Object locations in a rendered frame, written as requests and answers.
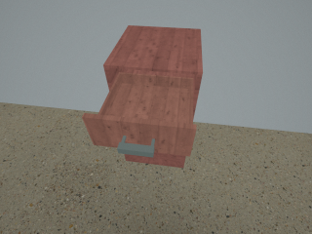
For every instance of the handle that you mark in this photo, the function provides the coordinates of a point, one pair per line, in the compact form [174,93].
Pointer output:
[136,149]

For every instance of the drawer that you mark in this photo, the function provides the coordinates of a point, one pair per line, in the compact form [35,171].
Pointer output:
[143,107]

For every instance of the cabinet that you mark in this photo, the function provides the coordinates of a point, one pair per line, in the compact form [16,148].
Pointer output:
[162,51]

